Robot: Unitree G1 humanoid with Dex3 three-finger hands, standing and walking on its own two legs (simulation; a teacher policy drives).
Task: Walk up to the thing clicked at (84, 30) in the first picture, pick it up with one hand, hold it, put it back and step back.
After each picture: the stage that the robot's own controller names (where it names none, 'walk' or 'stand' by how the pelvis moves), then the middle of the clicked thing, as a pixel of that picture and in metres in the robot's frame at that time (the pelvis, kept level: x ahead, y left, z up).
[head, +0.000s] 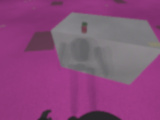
stand; (84, 28) +1.01 +0.14 +0.04
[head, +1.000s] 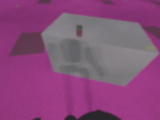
walk; (79, 31) +0.89 +0.17 +0.05
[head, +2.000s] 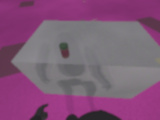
walk; (64, 50) +0.53 +0.22 +0.06
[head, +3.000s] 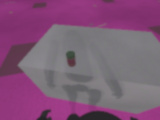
stand; (71, 59) +0.45 +0.19 +0.04
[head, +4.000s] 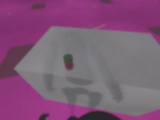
stand; (68, 62) +0.43 +0.20 +0.04
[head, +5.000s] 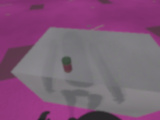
stand; (67, 64) +0.40 +0.20 +0.04
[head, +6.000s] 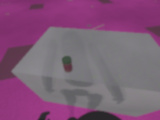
stand; (67, 64) +0.41 +0.20 +0.04
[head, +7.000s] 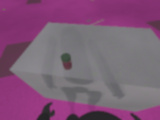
rise first; (66, 61) +0.41 +0.20 +0.04
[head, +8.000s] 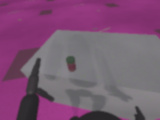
rise first; (71, 64) +0.42 +0.21 +0.05
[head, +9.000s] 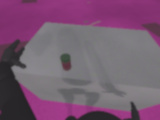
go down; (66, 62) +0.41 +0.19 +0.05
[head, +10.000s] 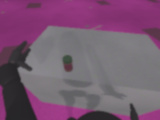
go down; (67, 63) +0.41 +0.19 +0.05
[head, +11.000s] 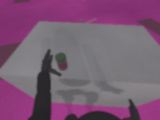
close in; (62, 62) +0.40 +0.20 +0.07
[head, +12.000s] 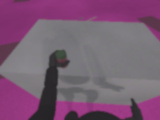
close; (62, 59) +0.41 +0.20 +0.08
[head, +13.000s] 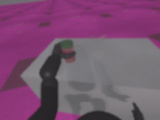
lift; (68, 51) +0.34 +0.16 +0.27
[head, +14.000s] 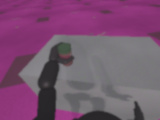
hold; (66, 55) +0.32 +0.17 +0.25
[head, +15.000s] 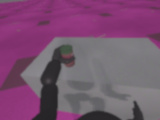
hold; (68, 56) +0.34 +0.16 +0.24
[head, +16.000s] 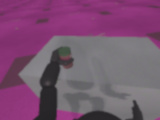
hold; (66, 58) +0.34 +0.17 +0.22
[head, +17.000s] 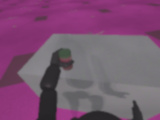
crouch; (66, 59) +0.33 +0.17 +0.20
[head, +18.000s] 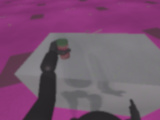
crouch; (63, 49) +0.41 +0.20 +0.22
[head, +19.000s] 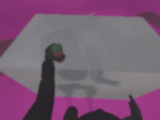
lower; (58, 53) +0.44 +0.21 +0.10
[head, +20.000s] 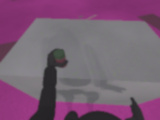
lower; (61, 59) +0.41 +0.20 +0.09
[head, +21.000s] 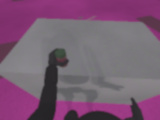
lower; (61, 58) +0.42 +0.20 +0.09
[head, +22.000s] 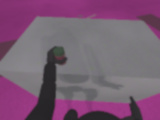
lower; (60, 56) +0.43 +0.21 +0.09
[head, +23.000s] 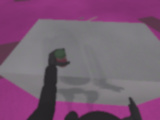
open; (61, 58) +0.42 +0.21 +0.08
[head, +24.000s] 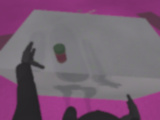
sink last; (60, 54) +0.43 +0.20 +0.10
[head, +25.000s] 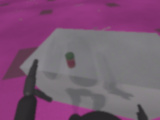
sink last; (70, 60) +0.44 +0.21 +0.07
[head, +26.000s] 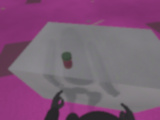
stand; (67, 60) +0.41 +0.20 +0.06
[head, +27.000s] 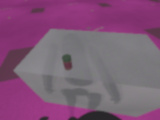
stand; (67, 62) +0.43 +0.21 +0.04
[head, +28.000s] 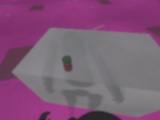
stand; (67, 64) +0.41 +0.20 +0.04
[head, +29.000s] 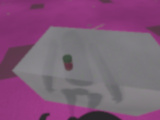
stand; (68, 62) +0.42 +0.20 +0.04
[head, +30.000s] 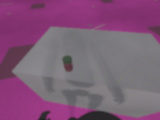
stand; (68, 64) +0.41 +0.20 +0.04
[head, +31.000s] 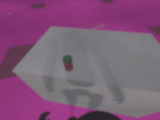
stand; (68, 63) +0.41 +0.20 +0.04
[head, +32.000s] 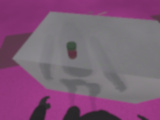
walk; (72, 50) +0.47 +0.16 +0.07
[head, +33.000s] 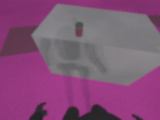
walk; (79, 29) +0.74 +0.18 +0.06
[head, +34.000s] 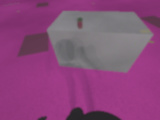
stand; (80, 23) +1.07 +0.25 +0.06
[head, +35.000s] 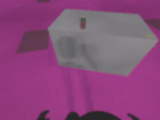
stand; (83, 23) +1.03 +0.18 +0.05
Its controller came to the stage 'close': yes
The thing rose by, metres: 0.22
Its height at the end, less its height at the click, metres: +0.00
